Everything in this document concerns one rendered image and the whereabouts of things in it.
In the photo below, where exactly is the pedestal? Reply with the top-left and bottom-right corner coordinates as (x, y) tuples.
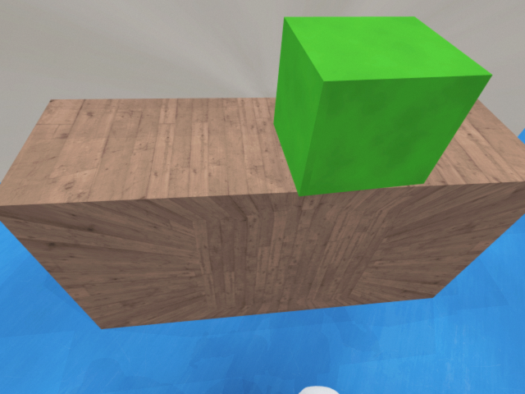
(0, 98), (525, 329)

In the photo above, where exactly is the carton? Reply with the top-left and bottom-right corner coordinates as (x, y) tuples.
(273, 16), (492, 196)

